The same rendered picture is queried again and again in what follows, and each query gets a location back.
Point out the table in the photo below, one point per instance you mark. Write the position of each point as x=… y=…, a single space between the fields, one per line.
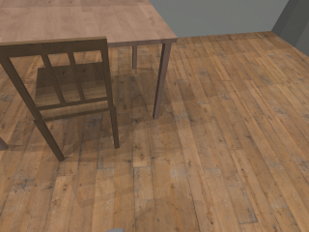
x=122 y=22

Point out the chair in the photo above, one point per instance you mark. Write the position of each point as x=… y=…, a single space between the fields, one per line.
x=64 y=91

